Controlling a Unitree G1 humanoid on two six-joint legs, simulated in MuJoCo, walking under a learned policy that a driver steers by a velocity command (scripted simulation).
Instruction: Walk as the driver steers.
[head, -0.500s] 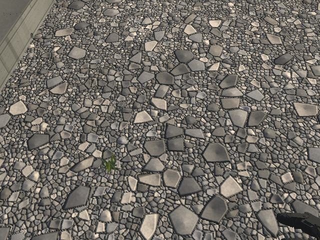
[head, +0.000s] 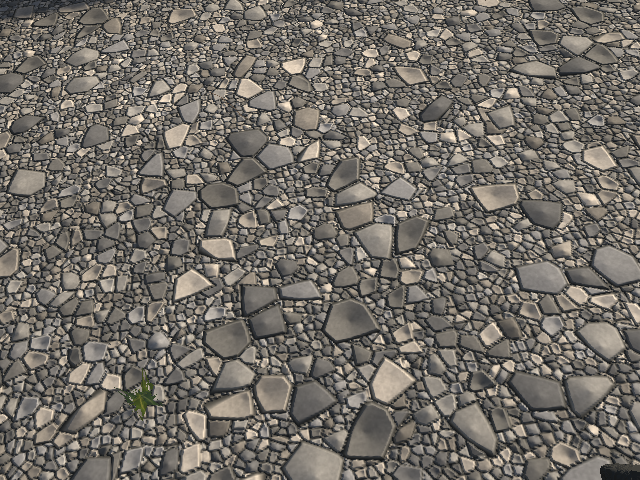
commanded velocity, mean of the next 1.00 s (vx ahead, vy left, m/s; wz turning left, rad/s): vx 0.59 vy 0.00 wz -0.95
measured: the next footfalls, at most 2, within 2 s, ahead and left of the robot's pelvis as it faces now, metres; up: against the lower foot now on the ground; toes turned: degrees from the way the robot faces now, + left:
left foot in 0.36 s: +0.10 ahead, +0.12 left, +0.00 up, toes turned -25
right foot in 0.82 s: +0.29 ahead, -0.32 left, +0.00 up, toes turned -49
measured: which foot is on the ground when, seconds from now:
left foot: up 0.00-0.34, down 0.36-0.84, up 0.86-1.00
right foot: down 0.00-0.36, up 0.38-0.80, down 0.82-1.00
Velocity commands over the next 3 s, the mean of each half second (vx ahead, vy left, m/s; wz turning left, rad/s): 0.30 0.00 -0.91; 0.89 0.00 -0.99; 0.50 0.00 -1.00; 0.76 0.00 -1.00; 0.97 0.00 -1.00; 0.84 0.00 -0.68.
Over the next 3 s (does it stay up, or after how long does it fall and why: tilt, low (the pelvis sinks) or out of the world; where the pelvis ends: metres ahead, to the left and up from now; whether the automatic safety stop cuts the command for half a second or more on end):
stays up -0.13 -1.51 -0.02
